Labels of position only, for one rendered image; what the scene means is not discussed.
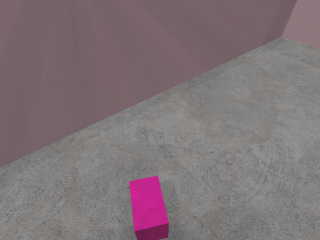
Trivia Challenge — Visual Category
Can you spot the carton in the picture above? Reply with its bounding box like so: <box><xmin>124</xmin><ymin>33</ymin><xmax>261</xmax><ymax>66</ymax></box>
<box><xmin>129</xmin><ymin>175</ymin><xmax>169</xmax><ymax>240</ymax></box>

